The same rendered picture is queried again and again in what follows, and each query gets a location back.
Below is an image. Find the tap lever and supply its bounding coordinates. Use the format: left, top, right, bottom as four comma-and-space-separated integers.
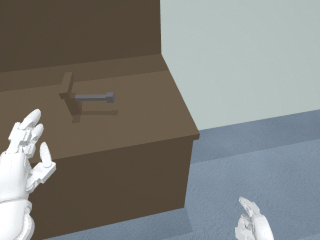
75, 92, 115, 103

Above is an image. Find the right robot hand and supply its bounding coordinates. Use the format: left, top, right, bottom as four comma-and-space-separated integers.
235, 197, 274, 240

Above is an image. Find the counter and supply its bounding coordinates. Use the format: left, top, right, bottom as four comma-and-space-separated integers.
0, 0, 200, 240

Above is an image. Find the left robot forearm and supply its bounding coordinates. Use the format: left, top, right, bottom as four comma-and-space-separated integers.
0, 199, 35, 240

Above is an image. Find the left robot hand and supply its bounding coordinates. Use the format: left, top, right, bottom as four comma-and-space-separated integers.
0, 109, 56, 203

